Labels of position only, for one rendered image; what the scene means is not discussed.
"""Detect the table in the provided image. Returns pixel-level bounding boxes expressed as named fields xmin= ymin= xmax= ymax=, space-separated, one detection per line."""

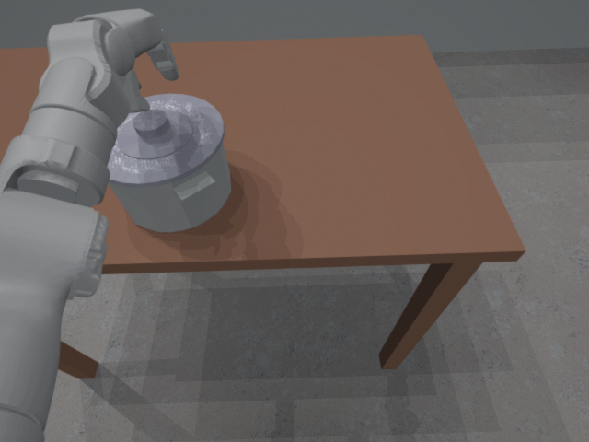
xmin=0 ymin=35 xmax=526 ymax=379

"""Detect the pot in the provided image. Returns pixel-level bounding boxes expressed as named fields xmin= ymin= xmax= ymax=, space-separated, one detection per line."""
xmin=108 ymin=143 xmax=231 ymax=232

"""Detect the left robot upper arm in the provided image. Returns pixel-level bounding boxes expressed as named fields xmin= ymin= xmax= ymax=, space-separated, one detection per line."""
xmin=0 ymin=188 xmax=109 ymax=442

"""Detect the lid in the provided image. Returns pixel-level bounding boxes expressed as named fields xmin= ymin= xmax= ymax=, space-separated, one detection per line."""
xmin=107 ymin=94 xmax=225 ymax=188

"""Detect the robot left hand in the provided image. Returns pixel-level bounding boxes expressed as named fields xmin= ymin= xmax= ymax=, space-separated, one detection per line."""
xmin=94 ymin=9 xmax=179 ymax=113

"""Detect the robot left forearm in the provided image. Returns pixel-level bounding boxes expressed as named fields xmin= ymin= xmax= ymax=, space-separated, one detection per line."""
xmin=0 ymin=15 xmax=135 ymax=207

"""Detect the knob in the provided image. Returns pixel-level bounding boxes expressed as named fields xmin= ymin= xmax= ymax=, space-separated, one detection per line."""
xmin=133 ymin=109 xmax=170 ymax=139

